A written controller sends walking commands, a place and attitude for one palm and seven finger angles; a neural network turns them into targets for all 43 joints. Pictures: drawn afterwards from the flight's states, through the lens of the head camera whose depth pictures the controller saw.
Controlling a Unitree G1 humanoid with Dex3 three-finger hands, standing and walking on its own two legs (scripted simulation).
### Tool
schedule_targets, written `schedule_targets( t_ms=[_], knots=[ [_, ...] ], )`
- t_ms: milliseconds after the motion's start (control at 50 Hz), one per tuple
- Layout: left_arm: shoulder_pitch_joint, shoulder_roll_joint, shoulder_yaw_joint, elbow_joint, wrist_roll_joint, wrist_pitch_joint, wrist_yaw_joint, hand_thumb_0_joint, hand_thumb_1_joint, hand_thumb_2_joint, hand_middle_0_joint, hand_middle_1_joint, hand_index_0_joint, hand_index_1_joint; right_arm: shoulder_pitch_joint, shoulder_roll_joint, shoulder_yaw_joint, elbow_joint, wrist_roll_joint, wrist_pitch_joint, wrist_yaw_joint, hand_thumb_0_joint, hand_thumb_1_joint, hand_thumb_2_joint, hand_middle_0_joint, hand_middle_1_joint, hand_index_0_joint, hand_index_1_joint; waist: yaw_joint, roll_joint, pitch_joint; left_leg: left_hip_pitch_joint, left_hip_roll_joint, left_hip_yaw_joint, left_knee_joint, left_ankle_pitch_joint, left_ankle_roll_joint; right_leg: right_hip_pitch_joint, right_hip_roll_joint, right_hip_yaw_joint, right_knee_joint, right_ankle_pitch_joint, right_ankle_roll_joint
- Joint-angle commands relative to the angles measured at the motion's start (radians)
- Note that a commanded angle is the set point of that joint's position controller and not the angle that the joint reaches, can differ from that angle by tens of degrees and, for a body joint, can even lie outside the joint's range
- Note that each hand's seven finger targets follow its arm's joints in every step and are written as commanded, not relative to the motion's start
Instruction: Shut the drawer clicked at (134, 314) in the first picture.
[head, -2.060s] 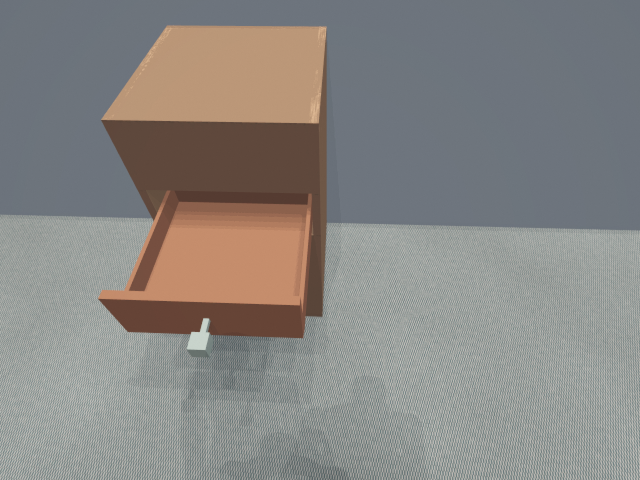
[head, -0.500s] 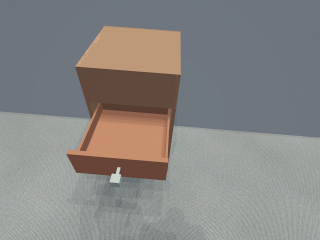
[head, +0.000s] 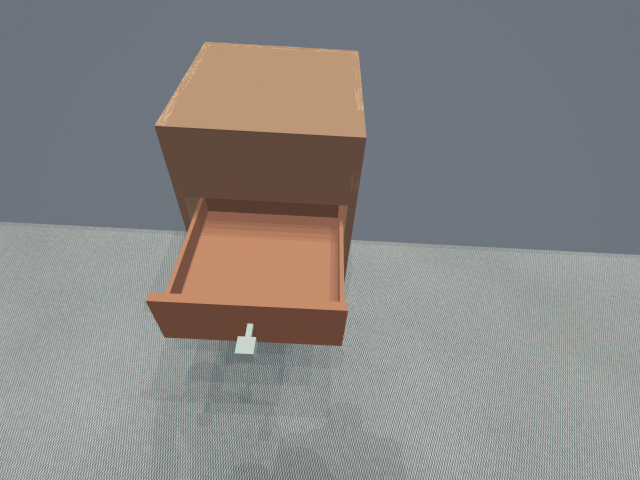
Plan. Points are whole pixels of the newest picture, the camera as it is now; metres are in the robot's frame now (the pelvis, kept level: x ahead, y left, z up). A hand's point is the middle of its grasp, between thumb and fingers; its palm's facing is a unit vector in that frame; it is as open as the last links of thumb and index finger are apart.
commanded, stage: come to a stop and stand still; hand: left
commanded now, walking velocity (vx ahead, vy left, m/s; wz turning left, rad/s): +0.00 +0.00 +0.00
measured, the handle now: (247, 341) +0.41 +0.17 -0.24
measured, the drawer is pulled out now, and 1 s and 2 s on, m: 0.30 0.30 0.30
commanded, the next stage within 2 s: look again from close up in 1.44 s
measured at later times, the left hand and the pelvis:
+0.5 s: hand out of the picture -0.09 +0.18 -0.19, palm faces +0.14 -0.98 -0.12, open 7.3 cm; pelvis -0.01 +0.04 -0.01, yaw +2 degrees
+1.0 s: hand out of the picture +0.06 +0.33 -0.18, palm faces +0.04 -0.97 -0.24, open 7.4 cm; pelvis -0.02 +0.11 -0.01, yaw +0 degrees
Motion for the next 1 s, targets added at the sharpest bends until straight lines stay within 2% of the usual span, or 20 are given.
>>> schedule_targets(
  t_ms=[0, 240, 360, 420, 460, 520, 560, 580, 600, 620, 640, 660, 680, 700, 720, 740, 760, 780, 820, 980],
  knots=[
    [0.110, 0.053, 0.006, -0.003, 0.005, -0.007, 0.005, 0.000, 0.900, 0.900, -0.200, -0.300, -0.200, -0.300, 0.051, -0.119, -0.027, -0.024, 0.000, -0.017, -0.015, 0.000, -0.900, -0.900, 0.200, 0.300, 0.200, 0.300, 0.007, 0.017, 0.101, -0.028, 0.287, -0.326, -0.216, -0.186, -0.185, -0.099, -0.018, 0.003, -0.007, -0.049, -0.021],
    [0.146, 0.024, 0.011, 0.026, -0.001, -0.024, 0.011, 0.000, 0.900, 0.900, -0.200, -0.300, -0.200, -0.300, 0.040, -0.097, -0.028, -0.012, 0.006, -0.017, -0.017, 0.000, -0.900, -0.900, 0.200, 0.300, 0.200, 0.300, 0.008, -0.029, 0.086, 0.052, 0.258, -0.271, -0.128, 0.066, -0.213, -0.097, -0.040, -0.006, -0.072, -0.004, -0.019],
    [0.240, 0.050, 0.036, 0.047, -0.006, -0.020, 0.019, 0.000, 0.900, 0.900, -0.200, -0.300, -0.200, -0.300, -0.027, -0.109, -0.038, -0.038, 0.017, 0.000, -0.022, 0.000, -0.900, -0.900, 0.200, 0.300, 0.200, 0.300, 0.051, -0.011, 0.089, 0.055, 0.192, -0.208, -0.023, 0.278, -0.358, -0.060, -0.057, -0.044, -0.130, -0.080, -0.034],
    [0.070, 0.060, 0.040, 0.006, -0.007, -0.020, 0.022, 0.000, 0.900, 0.900, -0.200, -0.300, -0.200, -0.300, 0.028, -0.076, -0.049, -0.029, 0.025, 0.017, -0.013, 0.000, -0.900, -0.900, 0.200, 0.300, 0.200, 0.300, -0.038, -0.206, 0.102, 0.135, 0.194, -0.279, 0.245, -0.087, -0.233, -0.327, -0.204, 0.112, -0.125, -0.153, -0.105],
    [-0.048, 0.033, 0.025, -0.041, -0.002, -0.019, 0.015, 0.000, 0.900, 0.900, -0.200, -0.300, -0.200, -0.300, 0.122, -0.075, -0.049, -0.011, 0.003, 0.009, -0.001, 0.000, -0.900, -0.900, 0.200, 0.300, 0.200, 0.300, -0.086, -0.080, 0.122, 0.116, 0.272, -0.383, 0.036, -0.184, -0.188, -0.409, -0.115, 0.040, 0.039, -0.181, -0.046],
    [0.243, 0.066, 0.057, 0.016, -0.003, 0.007, 0.015, 0.000, 0.900, 0.900, -0.200, -0.300, -0.200, -0.300, -0.041, -0.144, -0.053, -0.064, -0.004, 0.003, -0.029, 0.000, -0.900, -0.900, 0.200, 0.300, 0.200, 0.300, 0.088, 0.253, 0.151, -0.160, 0.279, -0.334, -0.263, 0.217, -0.417, -0.034, 0.044, -0.115, 0.158, -0.280, 0.018],
    [0.575, 0.141, 0.124, 0.108, -0.006, 0.015, 0.030, 0.000, 0.900, 0.900, -0.200, -0.300, -0.200, -0.300, -0.256, -0.211, -0.085, -0.140, 0.016, 0.029, -0.032, 0.000, -0.900, -0.900, 0.200, 0.300, 0.200, 0.300, 0.282, 0.113, 0.125, -0.366, 0.068, -0.123, 0.098, 0.685, -0.720, 0.310, 0.009, -0.197, -0.056, -0.299, -0.053],
    [0.537, 0.191, 0.154, 0.086, -0.004, 0.004, 0.051, 0.000, 0.900, 0.900, -0.200, -0.300, -0.200, -0.300, -0.332, -0.174, -0.116, -0.164, 0.068, 0.059, -0.028, 0.000, -0.900, -0.900, 0.200, 0.300, 0.200, 0.300, 0.308, -0.463, 0.079, -0.297, -0.077, -0.153, 1.025, -0.059, -0.697, 0.094, -0.361, 0.097, -0.284, -0.089, -0.233],
    [-0.010, 0.169, 0.109, -0.091, 0.018, -0.017, 0.049, 0.000, 0.900, 0.900, -0.200, -0.300, -0.200, -0.300, -0.125, -0.179, -0.142, -0.186, 0.041, 0.051, -0.006, 0.000, -0.900, -0.900, 0.200, 0.300, 0.200, 0.300, 0.011, -0.644, 0.060, -0.327, 0.162, -0.543, 1.613, -0.682, -0.342, -0.359, -0.550, 0.446, -0.188, 0.047, -0.301],
    [-0.347, 0.143, 0.095, -0.197, 0.034, -0.037, 0.057, 0.000, 0.900, 0.900, -0.200, -0.300, -0.200, -0.300, 0.082, -0.154, -0.144, -0.169, 0.013, 0.055, -0.011, 0.000, -0.900, -0.900, 0.200, 0.300, 0.200, 0.300, -0.181, -0.396, 0.052, -0.124, 0.210, -0.612, 1.578, -0.567, -0.135, -0.584, -0.498, 0.260, -0.139, 0.098, -0.232],
    [-0.459, 0.168, 0.081, -0.255, 0.047, -0.059, 0.050, 0.000, 0.900, 0.900, -0.200, -0.300, -0.200, -0.300, 0.147, -0.092, -0.113, -0.126, 0.012, 0.025, 0.020, 0.000, -0.900, -0.900, 0.200, 0.300, 0.200, 0.300, -0.241, -0.160, 0.093, -0.057, 0.249, -0.449, 1.037, -0.503, 0.414, -0.516, -0.367, -0.007, -0.122, 0.022, -0.100],
    [-0.385, 0.216, 0.096, -0.247, 0.039, -0.041, 0.029, 0.000, 0.900, 0.900, -0.200, -0.300, -0.200, -0.300, 0.198, -0.063, -0.080, -0.111, 0.005, -0.008, 0.047, 0.000, -0.900, -0.900, 0.200, 0.300, 0.200, 0.300, -0.215, -0.120, 0.059, -0.020, 0.225, -0.302, 0.444, -0.372, 0.215, -0.425, -0.279, 0.044, 0.025, -0.158, -0.035],
    [-0.239, 0.154, 0.088, -0.210, 0.029, -0.019, 0.024, 0.000, 0.900, 0.900, -0.200, -0.300, -0.200, -0.300, 0.220, -0.068, -0.077, -0.060, 0.004, -0.015, 0.028, 0.000, -0.900, -0.900, 0.200, 0.300, 0.200, 0.300, -0.144, 0.146, 0.119, -0.073, 0.131, -0.174, 0.155, -0.222, -0.089, -0.347, -0.143, -0.057, 0.279, -0.091, -0.018],
    [-0.127, 0.092, 0.072, -0.153, 0.032, -0.006, 0.023, 0.000, 0.900, 0.900, -0.200, -0.300, -0.200, -0.300, 0.221, -0.068, -0.050, -0.039, -0.007, -0.031, 0.002, 0.000, -0.900, -0.900, 0.200, 0.300, 0.200, 0.300, -0.101, 0.374, 0.162, -0.025, 0.155, -0.290, 0.011, 0.029, -0.376, -0.427, -0.045, -0.027, 0.532, -0.290, -0.012],
    [-0.010, 0.054, 0.061, -0.149, 0.026, 0.004, 0.018, 0.000, 0.900, 0.900, -0.200, -0.300, -0.200, -0.300, 0.244, -0.109, -0.049, -0.057, -0.012, -0.038, -0.013, 0.000, -0.900, -0.900, 0.200, 0.300, 0.200, 0.300, -0.061, 0.556, 0.138, -0.013, 0.222, -0.390, 0.028, 0.518, -0.474, -0.455, 0.064, 0.006, 0.751, -0.364, 0.029],
    [0.083, 0.077, 0.070, -0.163, 0.005, 0.014, 0.017, 0.000, 0.900, 0.900, -0.200, -0.300, -0.200, -0.300, 0.176, -0.179, -0.049, -0.106, -0.014, -0.027, -0.018, 0.000, -0.900, -0.900, 0.200, 0.300, 0.200, 0.300, 0.000, 0.524, 0.018, -0.178, 0.372, -0.550, 0.040, 0.558, -0.163, -0.332, 0.052, 0.104, 0.886, -0.368, 0.010],
    [0.085, 0.086, 0.079, -0.188, 0.004, 0.003, 0.007, 0.000, 0.900, 0.900, -0.200, -0.300, -0.200, -0.300, 0.053, -0.213, -0.062, -0.175, -0.032, -0.021, -0.015, 0.000, -0.900, -0.900, 0.200, 0.300, 0.200, 0.300, 0.054, 0.308, -0.049, -0.203, 0.445, -0.581, 0.059, 0.414, 0.004, -0.321, 0.046, 0.080, 0.927, -0.329, -0.011],
    [-0.060, 0.101, 0.074, -0.181, 0.002, 0.013, 0.011, 0.000, 0.900, 0.900, -0.200, -0.300, -0.200, -0.300, 0.008, -0.217, -0.066, -0.188, -0.034, -0.034, -0.026, 0.000, -0.900, -0.900, 0.200, 0.300, 0.200, 0.300, 0.003, 0.278, 0.010, -0.223, 0.437, -0.703, 0.004, 0.346, 0.027, -0.352, 0.041, 0.121, 0.892, -0.284, 0.009],
    [-0.149, 0.148, 0.078, -0.194, 0.005, 0.007, 0.005, 0.000, 0.900, 0.900, -0.200, -0.300, -0.200, -0.300, -0.036, -0.159, -0.050, -0.190, -0.039, -0.034, -0.035, 0.000, -0.900, -0.900, 0.200, 0.300, 0.200, 0.300, 0.019, 0.148, 0.192, -0.264, 0.443, -0.678, 0.025, 0.416, 0.053, -0.422, 0.003, 0.128, 0.823, -0.198, 0.014],
    [-0.215, 0.116, 0.042, -0.209, -0.010, -0.005, -0.035, 0.000, 0.900, 0.900, -0.200, -0.300, -0.200, -0.300, 0.103, -0.147, -0.061, -0.109, -0.030, -0.036, -0.042, 0.000, -0.900, -0.900, 0.200, 0.300, 0.200, 0.300, -0.034, 0.116, 0.014, 0.140, 0.390, -0.435, 0.083, 0.765, 0.020, -0.235, 0.034, 0.028, 0.261, -0.183, -0.008]
  ],
)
